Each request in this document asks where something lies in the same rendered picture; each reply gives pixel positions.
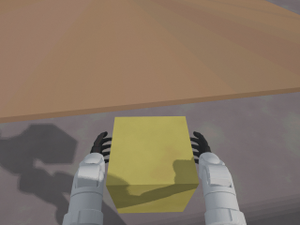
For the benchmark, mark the right robot forearm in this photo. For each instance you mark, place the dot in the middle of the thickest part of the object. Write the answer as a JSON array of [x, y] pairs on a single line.
[[218, 191]]

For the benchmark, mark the left robot forearm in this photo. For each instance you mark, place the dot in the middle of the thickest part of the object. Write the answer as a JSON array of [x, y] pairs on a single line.
[[87, 192]]

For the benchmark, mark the carton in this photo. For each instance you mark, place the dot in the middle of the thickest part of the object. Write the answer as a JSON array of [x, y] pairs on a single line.
[[151, 165]]

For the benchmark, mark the robot left hand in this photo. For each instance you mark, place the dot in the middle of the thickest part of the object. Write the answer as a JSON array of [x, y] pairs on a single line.
[[98, 147]]

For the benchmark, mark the robot right hand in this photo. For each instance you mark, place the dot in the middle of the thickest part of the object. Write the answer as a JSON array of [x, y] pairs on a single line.
[[202, 146]]

